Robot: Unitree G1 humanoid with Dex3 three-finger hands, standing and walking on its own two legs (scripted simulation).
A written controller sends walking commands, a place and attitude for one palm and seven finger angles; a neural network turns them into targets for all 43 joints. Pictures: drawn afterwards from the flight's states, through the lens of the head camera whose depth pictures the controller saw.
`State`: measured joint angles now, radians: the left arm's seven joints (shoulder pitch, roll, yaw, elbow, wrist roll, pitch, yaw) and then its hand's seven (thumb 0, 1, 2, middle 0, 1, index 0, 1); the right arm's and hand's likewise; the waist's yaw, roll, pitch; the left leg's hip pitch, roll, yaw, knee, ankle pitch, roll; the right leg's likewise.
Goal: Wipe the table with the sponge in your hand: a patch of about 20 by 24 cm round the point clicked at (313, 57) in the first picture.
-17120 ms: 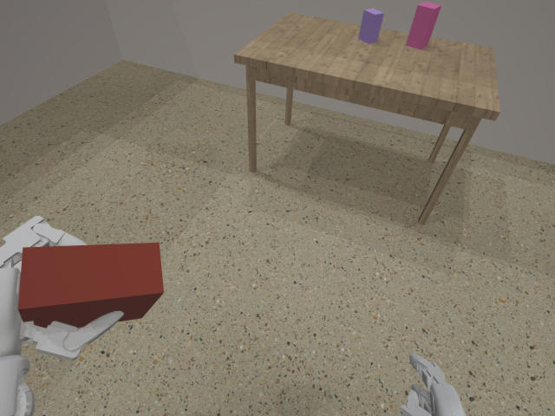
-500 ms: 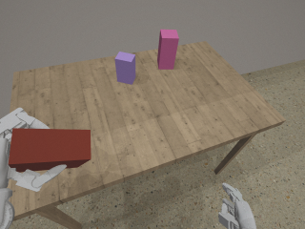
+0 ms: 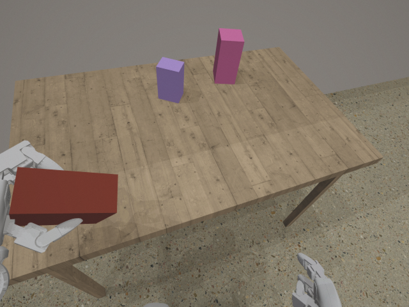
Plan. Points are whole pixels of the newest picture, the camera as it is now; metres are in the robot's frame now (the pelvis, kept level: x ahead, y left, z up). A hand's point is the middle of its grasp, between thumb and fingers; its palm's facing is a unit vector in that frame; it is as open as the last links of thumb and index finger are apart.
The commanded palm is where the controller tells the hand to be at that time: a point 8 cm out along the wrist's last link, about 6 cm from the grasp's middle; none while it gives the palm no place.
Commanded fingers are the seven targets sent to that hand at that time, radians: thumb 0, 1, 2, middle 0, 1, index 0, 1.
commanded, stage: come to a stop and stand still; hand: left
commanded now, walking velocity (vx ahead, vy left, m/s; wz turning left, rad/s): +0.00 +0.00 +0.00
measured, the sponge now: (78, 200) +0.24 +0.22 +0.11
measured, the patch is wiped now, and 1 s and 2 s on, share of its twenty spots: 0.00 0.00 0.00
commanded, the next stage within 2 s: look again from close up in 0.38 s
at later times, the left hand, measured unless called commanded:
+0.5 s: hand (44, 186) +0.23 +0.25 +0.17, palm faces +0.35 -0.85 -0.39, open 9.7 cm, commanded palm +0.17 +0.29 +0.18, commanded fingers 0.00 0.10 1.30 -1.20 -1.60 -1.20 -1.60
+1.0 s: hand (20, 167) +0.24 +0.27 +0.19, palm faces +0.42 -0.77 -0.48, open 9.7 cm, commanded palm +0.16 +0.27 +0.18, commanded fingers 0.00 0.10 1.30 -1.20 -1.60 -1.20 -1.60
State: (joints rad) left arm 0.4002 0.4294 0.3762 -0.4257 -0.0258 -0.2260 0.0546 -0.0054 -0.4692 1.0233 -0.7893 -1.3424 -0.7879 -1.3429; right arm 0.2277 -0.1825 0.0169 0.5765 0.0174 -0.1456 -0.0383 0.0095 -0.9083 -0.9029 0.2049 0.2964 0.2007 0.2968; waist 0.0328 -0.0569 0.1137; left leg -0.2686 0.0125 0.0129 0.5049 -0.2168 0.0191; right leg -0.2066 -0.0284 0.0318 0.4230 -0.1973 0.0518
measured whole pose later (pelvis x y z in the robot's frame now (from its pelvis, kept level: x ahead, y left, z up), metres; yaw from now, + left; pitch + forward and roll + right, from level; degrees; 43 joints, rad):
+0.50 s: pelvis +0.01 +0.00 +0.00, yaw +1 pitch -1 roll -1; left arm 0.41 0.38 0.35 -0.50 -0.02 -0.24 0.07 -0.01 -0.47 1.02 -0.79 -1.35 -0.78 -1.35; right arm 0.19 -0.17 0.03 0.57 0.00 -0.15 -0.02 0.01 -0.91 -0.90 0.21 0.30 0.20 0.30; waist 0.03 -0.05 0.08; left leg -0.25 0.00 0.01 0.47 -0.22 0.02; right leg -0.17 -0.04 0.02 0.38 -0.19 0.06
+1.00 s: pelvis +0.00 -0.01 +0.00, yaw +0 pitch +0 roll -1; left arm 0.24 0.51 0.44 -0.35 -0.01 -0.29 0.05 0.00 -0.47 1.03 -0.79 -1.35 -0.78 -1.35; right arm 0.20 -0.19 0.01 0.61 -0.01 -0.15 -0.03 0.01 -0.91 -0.90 0.20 0.30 0.20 0.30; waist 0.06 -0.03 0.08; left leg -0.27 0.02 0.00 0.48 -0.20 0.01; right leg -0.21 -0.02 0.02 0.39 -0.18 0.04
